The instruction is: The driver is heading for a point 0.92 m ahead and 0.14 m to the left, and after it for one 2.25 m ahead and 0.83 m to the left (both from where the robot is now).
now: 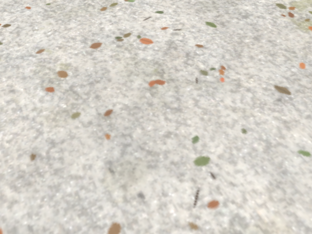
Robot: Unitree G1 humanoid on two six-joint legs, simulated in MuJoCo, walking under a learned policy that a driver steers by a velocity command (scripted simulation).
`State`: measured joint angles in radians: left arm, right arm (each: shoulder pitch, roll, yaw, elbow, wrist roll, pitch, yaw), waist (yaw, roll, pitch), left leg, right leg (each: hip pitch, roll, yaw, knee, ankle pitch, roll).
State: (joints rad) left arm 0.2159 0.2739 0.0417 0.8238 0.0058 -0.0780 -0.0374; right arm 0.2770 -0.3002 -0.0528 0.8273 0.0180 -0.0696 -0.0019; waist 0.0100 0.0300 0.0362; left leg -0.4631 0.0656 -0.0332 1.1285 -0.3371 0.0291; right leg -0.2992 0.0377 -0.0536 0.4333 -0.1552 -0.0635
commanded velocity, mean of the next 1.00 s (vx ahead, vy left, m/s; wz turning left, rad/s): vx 0.50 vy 0.00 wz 0.00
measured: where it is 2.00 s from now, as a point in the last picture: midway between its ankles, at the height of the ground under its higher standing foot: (150, 114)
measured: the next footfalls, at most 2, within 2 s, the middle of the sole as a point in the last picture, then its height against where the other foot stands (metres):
left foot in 0.36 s outside the picture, level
right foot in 0.90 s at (187, 187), level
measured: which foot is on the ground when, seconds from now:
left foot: up 0.00-0.34, down 0.36-0.92, up 0.94-1.00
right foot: down 0.00-0.38, up 0.40-0.88, down 0.90-1.00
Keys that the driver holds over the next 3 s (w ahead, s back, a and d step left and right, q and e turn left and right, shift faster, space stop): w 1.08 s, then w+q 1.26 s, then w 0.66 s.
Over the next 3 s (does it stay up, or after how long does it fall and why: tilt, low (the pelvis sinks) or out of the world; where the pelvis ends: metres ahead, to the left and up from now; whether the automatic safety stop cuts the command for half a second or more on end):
stays up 1.60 0.46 -0.02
